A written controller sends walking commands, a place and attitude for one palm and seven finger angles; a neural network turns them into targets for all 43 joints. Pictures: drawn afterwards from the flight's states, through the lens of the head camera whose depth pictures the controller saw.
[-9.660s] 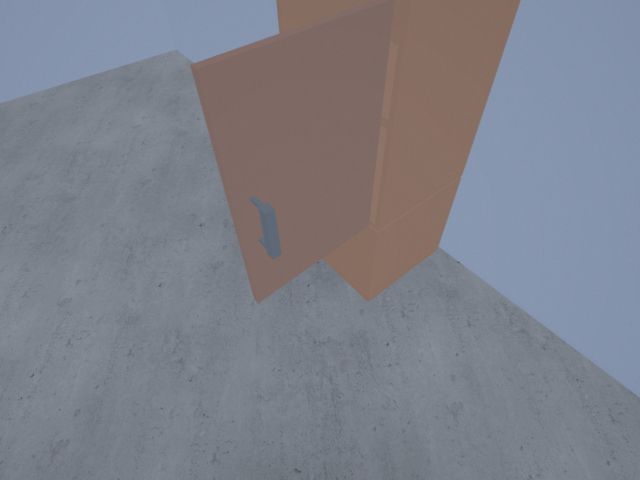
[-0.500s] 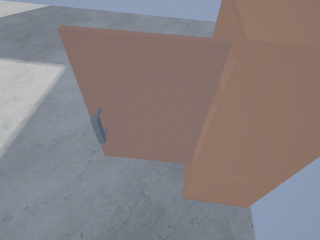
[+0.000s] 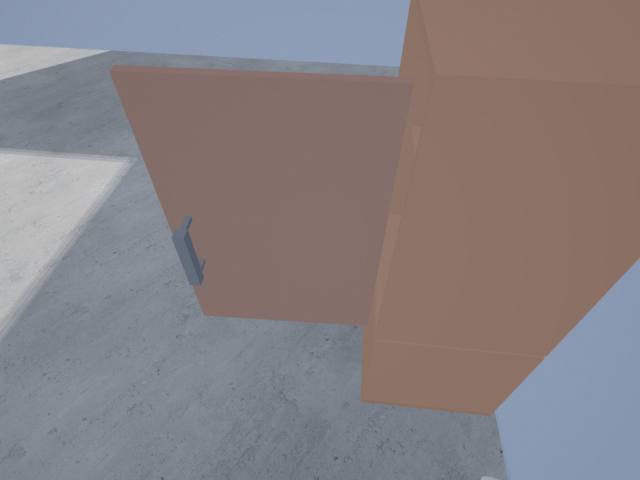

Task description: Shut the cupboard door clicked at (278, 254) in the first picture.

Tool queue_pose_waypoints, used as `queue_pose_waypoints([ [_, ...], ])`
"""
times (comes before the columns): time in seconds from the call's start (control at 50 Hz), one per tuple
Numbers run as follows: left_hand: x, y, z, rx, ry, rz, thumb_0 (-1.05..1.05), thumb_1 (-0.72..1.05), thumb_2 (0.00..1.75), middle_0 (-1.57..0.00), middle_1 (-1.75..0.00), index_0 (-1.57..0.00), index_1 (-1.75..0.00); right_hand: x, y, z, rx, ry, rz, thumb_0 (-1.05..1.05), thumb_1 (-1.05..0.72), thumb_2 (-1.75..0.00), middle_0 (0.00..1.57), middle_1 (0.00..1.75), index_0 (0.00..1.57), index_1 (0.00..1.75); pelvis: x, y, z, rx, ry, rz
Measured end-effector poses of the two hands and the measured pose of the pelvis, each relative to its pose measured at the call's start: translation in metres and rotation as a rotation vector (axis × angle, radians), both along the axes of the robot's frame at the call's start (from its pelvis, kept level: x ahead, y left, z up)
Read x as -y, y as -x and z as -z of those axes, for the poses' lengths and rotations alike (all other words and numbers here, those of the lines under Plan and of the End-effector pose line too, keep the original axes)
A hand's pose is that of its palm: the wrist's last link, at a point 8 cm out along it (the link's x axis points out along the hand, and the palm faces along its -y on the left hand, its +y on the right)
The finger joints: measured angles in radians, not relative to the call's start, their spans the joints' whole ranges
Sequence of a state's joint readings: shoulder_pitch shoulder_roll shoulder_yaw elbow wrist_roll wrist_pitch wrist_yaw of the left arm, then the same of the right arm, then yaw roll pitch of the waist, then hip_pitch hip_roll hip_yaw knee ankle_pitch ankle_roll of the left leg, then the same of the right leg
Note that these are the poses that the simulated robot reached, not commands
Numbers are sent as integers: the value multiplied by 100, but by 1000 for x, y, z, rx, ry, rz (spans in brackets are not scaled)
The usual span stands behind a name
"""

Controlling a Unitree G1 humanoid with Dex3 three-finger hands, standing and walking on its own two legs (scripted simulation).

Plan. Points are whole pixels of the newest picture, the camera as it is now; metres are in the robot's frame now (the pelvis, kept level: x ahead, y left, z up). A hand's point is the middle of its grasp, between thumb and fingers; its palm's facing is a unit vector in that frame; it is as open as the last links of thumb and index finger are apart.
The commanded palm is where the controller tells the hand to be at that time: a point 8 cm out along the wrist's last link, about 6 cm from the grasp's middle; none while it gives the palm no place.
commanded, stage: come to a stop and stand still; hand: left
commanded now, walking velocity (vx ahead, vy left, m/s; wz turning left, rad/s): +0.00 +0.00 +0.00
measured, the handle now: (192, 251) +0.51 +0.27 -0.07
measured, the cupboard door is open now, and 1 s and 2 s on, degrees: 92 92 92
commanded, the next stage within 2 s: look again from close up in 1.18 s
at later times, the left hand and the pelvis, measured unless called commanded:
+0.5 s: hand out of the picture -0.03 +0.22 -0.17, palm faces -0.01 -0.98 -0.20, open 7.4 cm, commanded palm none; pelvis -0.01 +0.04 +0.01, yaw +0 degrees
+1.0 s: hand out of the picture +0.04 +0.23 -0.17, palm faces -0.02 -0.99 -0.17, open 7.4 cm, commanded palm none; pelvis +0.03 +0.06 +0.01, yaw -1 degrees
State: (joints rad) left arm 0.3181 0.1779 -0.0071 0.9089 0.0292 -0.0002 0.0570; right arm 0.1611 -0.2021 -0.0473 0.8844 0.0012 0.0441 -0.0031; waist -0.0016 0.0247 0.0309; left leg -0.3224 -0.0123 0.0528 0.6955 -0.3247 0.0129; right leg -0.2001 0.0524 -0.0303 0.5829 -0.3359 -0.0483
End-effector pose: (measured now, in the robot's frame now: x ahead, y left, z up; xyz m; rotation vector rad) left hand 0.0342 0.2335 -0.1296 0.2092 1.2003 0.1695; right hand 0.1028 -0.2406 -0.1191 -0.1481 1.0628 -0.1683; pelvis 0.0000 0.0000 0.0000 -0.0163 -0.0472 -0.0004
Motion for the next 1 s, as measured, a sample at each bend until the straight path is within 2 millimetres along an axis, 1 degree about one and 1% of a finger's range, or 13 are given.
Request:
queue_pose_waypoints([
  [0.06, 1, 0, 9, 20, 34, -3, 0, 91, 90, -20, -30, -20, -30, -9, 16, 0, -14, 7, -23, 1, -91, -90, 19, 29, 20, 30, -2, 8, 3, 9, 10, -14],
  [0.16, 2, 9, 8, 18, 69, 2, 0, 91, 90, -20, -30, -20, -30, -22, 56, -1, -105, 8, -39, 1, -91, -90, 20, 29, 20, 30, -8, 19, -4, -9, 12, -3],
  [0.22, -4, 23, 6, -13, 68, 1, 0, 91, 90, -20, -30, -20, -30, -23, 80, 2, -169, 13, -26, 1, -91, -90, 20, 30, 21, 30, -13, 23, -6, -21, 11, -1],
  [0.3, -14, 47, 6, -85, 60, -11, 0, 91, 90, -20, -30, -20, -30, -24, 105, 3, -239, 19, -5, 1, -91, -90, 20, 30, 21, 30, -19, 24, -8, -33, 12, 0],
  [0.38, -25, 65, 8, -156, 54, -18, 0, 91, 90, -20, -30, -20, -30, -27, 123, 2, -286, 27, 18, 1, -91, -90, 20, 29, 21, 30, -25, 20, -9, -36, 12, 4],
  [0.44, -31, 71, 9, -192, 54, -20, 0, 91, 90, -20, -30, -20, -30, -31, 129, 1, -313, 31, 28, 1, -91, -90, 20, 29, 20, 30, -30, 16, -10, -40, 11, 6],
  [0.52, -38, 70, 9, -212, 56, -22, 0, 91, 90, -20, -30, -20, -30, -38, 128, 0, -335, 31, 29, 1, -91, -90, 20, 29, 20, 30, -37, 10, -11, -45, 7, 5],
  [0.62, -40, 60, 9, -217, 65, -21, 0, 91, 90, -19, -30, -19, -30, -48, 111, 0, -324, 27, 21, 1, -91, -90, 20, 29, 20, 30, -44, 1, -12, -51, 3, 6],
  [0.76, -40, 37, 11, -205, 81, -8, 0, 91, 90, -19, -30, -19, -30, -62, 75, 0, -263, 18, 9, 1, -91, -90, 20, 29, 20, 30, -52, -13, -13, -52, 2, 13],
  [0.84, -41, 21, 12, -191, 88, -1, 0, 91, 90, -20, -30, -20, -30, -65, 59, -1, -238, 27, 9, 1, -91, -90, 20, 30, 21, 30, -56, -20, -13, -49, 0, 17],
  [0.92, -43, 7, 14, -177, 89, 4, 0, 91, 90, -20, -30, -20, -30, -67, 49, -2, -227, 34, 12, 1, -91, -90, 20, 30, 21, 30, -59, -26, -12, -46, -2, 20],
  [1.0, -48, -4, 14, -165, 83, 8, 0, 91, 90, -20, -30, -20, -30, -70, 48, -1, -233, 37, 19, 1, -91, -90, 20, 29, 21, 30, -62, -31, -12, -41, -4, 22],
])
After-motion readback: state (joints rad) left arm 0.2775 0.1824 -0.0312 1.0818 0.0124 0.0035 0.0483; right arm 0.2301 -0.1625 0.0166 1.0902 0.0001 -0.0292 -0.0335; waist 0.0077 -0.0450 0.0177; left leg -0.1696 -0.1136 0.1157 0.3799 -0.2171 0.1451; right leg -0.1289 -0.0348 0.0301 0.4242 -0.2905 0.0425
